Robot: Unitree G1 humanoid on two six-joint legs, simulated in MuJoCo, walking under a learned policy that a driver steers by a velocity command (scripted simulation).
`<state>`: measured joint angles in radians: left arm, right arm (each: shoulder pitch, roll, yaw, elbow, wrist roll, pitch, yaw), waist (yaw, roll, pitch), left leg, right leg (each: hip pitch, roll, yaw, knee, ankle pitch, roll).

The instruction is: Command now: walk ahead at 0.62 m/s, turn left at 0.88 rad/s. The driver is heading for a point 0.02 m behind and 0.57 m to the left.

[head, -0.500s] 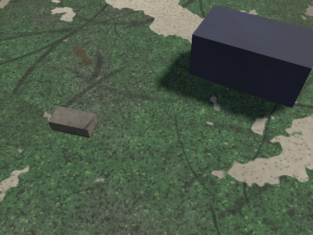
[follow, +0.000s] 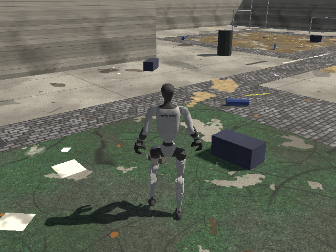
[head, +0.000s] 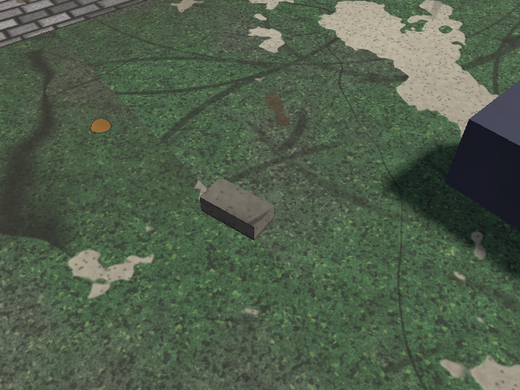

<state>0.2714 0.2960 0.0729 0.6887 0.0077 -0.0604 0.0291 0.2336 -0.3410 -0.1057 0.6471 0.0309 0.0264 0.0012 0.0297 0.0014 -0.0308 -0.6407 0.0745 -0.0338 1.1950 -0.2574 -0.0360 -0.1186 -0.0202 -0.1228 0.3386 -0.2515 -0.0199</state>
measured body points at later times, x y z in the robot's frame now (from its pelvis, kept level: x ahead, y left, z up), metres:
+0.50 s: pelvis +0.26 +0.20 -0.02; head +0.27 +0.24 +0.43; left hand +0.32 +0.51 -0.11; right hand +0.42 -0.03 -0.12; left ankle +0.24 +0.24 -0.75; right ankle +0.31 +0.00 -0.64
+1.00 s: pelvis +0.54 +0.35 -0.02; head +0.56 +0.42 +0.43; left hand +0.41 +0.64 -0.12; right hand +0.88 +0.32 -0.09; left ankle +0.43 +0.41 -0.67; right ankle +0.68 +0.38 -0.75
